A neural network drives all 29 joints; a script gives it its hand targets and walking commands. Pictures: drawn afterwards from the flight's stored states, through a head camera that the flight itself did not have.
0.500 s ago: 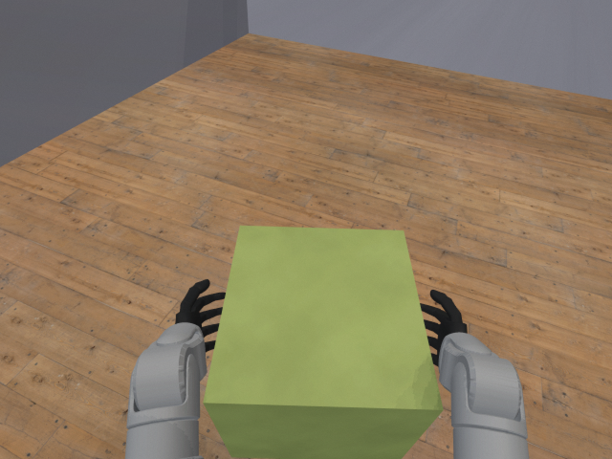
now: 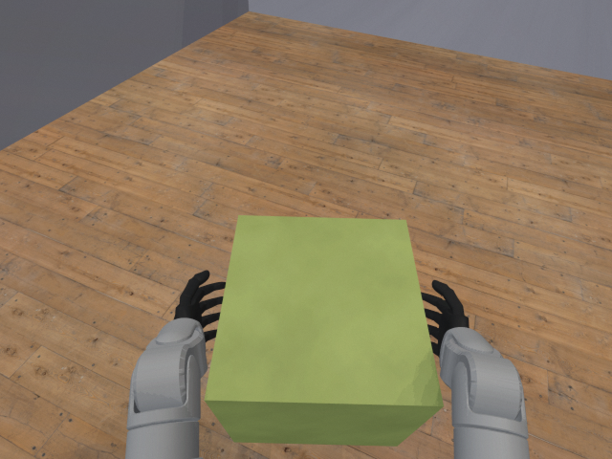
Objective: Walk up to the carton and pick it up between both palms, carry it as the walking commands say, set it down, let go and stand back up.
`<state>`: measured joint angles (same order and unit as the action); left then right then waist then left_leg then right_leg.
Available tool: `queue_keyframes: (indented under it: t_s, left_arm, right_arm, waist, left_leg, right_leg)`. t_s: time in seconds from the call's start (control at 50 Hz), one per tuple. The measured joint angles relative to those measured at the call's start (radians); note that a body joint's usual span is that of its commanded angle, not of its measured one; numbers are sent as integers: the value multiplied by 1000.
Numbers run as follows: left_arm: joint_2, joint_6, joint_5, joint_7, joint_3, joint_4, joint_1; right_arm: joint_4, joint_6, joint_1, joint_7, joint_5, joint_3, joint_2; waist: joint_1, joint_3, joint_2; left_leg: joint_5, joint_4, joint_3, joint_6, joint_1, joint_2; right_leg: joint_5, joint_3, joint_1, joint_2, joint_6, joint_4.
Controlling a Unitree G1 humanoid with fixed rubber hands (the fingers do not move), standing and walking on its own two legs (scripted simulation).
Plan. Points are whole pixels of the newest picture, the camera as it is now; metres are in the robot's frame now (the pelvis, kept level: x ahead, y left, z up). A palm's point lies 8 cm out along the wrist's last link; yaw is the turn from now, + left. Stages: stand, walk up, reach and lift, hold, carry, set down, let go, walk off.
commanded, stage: carry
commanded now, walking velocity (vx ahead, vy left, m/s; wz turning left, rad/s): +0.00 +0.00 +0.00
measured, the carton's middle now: (318, 332) +0.31 -0.01 -0.02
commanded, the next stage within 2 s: hold in 0.34 s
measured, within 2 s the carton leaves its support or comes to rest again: neither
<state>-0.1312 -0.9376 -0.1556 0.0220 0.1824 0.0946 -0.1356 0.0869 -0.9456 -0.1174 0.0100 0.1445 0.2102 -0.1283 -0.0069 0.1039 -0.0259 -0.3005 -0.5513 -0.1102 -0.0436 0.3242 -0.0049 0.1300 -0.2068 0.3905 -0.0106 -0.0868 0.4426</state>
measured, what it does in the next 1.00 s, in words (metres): stands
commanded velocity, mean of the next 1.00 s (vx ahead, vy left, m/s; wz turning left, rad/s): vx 0.00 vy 0.00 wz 0.00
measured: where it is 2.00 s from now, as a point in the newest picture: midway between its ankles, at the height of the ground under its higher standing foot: outside the picture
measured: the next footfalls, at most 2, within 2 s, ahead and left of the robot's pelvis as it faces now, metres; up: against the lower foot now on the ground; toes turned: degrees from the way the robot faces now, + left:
none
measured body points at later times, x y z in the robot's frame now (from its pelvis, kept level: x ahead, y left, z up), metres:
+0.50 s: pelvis +0.00 +0.00 +0.00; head +0.00 +0.01 +0.45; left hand +0.28 +0.17 +0.02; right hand +0.27 -0.17 +0.02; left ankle -0.01 +0.08 -0.73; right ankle +0.07 -0.07 -0.73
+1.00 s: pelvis +0.00 +0.00 +0.00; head -0.01 +0.00 +0.45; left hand +0.29 +0.17 +0.02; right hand +0.29 -0.17 +0.02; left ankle -0.01 +0.08 -0.73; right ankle +0.07 -0.07 -0.73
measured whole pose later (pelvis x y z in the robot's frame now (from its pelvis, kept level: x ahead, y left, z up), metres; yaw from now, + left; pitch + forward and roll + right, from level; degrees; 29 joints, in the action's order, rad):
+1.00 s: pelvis +0.00 +0.00 +0.00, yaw +0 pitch -3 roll -1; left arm -0.13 -0.70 -0.16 0.01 0.27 -0.14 -0.18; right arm -0.15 -0.75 -0.21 0.04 0.14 0.21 -0.11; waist -0.01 -0.03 0.02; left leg -0.30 -0.53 -0.11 -0.05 0.18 0.00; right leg 0.14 -0.20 0.25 -0.01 -0.09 0.44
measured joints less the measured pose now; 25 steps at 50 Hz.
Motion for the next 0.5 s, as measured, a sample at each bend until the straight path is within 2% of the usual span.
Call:
queue_keyframes:
  t_s: [0.38,0.44,0.5]
  left_arm:
    - [1,42,0,0,-4,-17,17]
    - [1,130,0,-6,15,-95,9]
    - [2,180,0,-7,20,-136,21]
  right_arm:
    - [-19,29,0,-1,0,0,0]
    - [-85,110,-4,6,0,1,0]
    - [-127,152,-1,9,0,2,1]
  waist:
    - [0,6,11]
    - [0,-62,14]
    - [0,-102,26]
  left_leg:
    - [0,0,0,0,0,0]
    - [-1,9,0,-1,-64,2]
    - [-2,12,0,-3,-96,2]
  right_leg:
    - [0,0,0,0,0,0]
    - [5,2,-60,0,-3,-1]
    - [9,3,-91,0,-2,-1]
